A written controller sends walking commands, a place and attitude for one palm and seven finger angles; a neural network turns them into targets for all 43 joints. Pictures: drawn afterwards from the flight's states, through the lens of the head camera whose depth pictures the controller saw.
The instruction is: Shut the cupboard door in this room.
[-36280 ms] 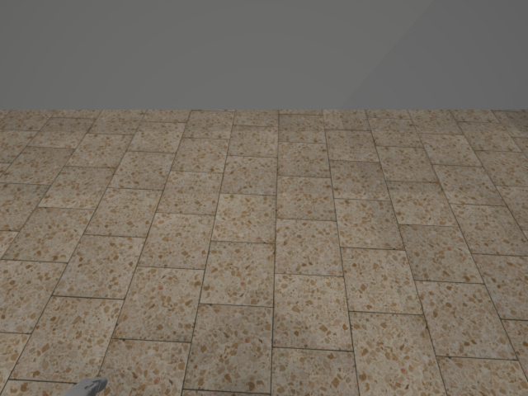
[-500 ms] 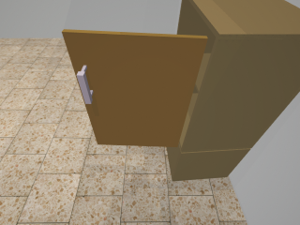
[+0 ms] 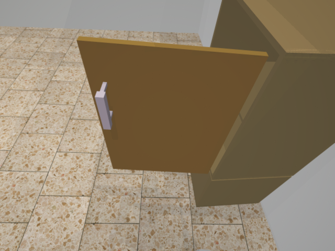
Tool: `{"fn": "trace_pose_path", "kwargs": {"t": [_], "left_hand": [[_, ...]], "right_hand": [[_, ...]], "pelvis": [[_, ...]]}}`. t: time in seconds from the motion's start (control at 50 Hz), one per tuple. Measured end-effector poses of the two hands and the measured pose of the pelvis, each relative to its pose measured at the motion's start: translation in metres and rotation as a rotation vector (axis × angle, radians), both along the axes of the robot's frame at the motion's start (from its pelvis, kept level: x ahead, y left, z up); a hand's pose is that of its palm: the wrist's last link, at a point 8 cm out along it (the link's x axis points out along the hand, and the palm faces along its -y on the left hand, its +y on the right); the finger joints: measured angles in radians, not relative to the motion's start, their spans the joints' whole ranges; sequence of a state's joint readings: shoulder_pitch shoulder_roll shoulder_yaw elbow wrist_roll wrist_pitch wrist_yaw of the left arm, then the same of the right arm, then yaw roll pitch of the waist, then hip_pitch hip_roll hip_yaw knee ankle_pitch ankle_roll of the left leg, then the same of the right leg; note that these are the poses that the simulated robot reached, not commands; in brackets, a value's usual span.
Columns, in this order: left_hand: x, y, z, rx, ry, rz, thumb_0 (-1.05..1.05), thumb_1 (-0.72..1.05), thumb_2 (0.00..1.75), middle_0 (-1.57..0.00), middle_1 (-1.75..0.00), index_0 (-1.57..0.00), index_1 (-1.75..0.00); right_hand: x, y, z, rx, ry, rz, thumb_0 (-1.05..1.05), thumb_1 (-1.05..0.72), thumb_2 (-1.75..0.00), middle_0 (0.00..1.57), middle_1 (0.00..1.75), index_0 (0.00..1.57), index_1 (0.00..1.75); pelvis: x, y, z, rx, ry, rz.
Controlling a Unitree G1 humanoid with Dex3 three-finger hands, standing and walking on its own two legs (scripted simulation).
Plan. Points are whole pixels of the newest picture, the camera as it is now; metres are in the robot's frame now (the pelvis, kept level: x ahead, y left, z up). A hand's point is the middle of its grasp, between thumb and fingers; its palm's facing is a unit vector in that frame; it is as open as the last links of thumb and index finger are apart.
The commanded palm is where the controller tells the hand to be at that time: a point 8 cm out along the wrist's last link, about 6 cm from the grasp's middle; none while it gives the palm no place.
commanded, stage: come to a stop and stand still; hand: left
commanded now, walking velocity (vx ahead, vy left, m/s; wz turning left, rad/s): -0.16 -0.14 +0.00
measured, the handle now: (106, 106) +0.45 +0.20 +0.07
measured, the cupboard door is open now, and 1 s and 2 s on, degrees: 84 84 84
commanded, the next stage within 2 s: look again from close up in 0.72 s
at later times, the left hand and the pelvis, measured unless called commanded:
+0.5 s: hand out of the picture +0.07 +0.17 -0.18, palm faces +0.04 -0.97 -0.22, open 7.3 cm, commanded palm none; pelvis +0.01 -0.01 -0.01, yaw +0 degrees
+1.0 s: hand out of the picture +0.03 +0.17 -0.16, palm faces +0.00 -0.98 -0.21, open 7.4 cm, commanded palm none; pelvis +0.02 -0.01 +0.00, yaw -1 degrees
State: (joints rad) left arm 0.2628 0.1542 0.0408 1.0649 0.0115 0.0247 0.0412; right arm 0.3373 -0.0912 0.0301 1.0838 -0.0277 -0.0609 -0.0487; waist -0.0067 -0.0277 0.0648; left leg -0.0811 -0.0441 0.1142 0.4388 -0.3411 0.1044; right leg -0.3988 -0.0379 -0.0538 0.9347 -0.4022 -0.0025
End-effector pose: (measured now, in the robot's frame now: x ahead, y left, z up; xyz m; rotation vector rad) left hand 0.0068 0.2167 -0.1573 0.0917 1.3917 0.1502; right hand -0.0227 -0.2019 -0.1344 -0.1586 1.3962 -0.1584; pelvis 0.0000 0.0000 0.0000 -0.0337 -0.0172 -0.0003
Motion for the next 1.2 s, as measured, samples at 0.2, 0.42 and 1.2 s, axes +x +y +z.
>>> {"fn": "trace_pose_path", "kwargs": {"t": [0.2,0.42,1.2], "left_hand": [[0.070,0.010,0.013,0.046,-0.130,-0.021,0.01,0.92,0.90,-0.20,-0.30,-0.20,-0.30],[0.062,-0.003,0.007,0.073,-0.138,-0.050,0.01,0.91,0.90,-0.20,-0.30,-0.20,-0.30],[0.049,-0.004,0.021,0.061,-0.050,-0.074,0.01,0.92,0.90,-0.20,-0.30,-0.20,-0.30]], "right_hand": [[0.016,0.000,-0.007,0.018,0.069,-0.022,0.00,-0.91,-0.90,0.20,0.30,0.20,0.30],[0.069,-0.038,-0.016,-0.012,-0.090,-0.036,0.01,-0.91,-0.90,0.20,0.29,0.20,0.30],[0.029,-0.026,-0.012,0.044,0.045,-0.004,0.01,-0.91,-0.90,0.20,0.29,0.19,0.30]], "pelvis": [[0.013,-0.001,0.000,-0.004,-0.006,0.023],[0.015,-0.012,-0.011,0.032,-0.009,0.005],[0.036,-0.013,0.003,0.039,0.001,-0.013]]}}
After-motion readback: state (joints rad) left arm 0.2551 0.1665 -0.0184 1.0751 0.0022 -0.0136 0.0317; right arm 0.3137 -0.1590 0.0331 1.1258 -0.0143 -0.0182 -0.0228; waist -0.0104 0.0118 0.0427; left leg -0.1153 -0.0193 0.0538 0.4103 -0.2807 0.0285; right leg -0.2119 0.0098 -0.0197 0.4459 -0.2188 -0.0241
